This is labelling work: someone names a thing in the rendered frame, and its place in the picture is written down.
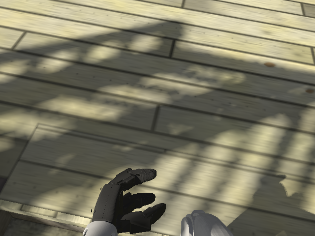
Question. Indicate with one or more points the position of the left robot forearm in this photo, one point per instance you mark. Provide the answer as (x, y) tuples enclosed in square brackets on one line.
[(100, 228)]

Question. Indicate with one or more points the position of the left robot hand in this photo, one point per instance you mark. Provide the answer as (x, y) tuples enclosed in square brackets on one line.
[(111, 206)]

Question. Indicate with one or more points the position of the right robot thigh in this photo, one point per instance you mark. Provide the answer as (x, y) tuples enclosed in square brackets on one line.
[(203, 224)]

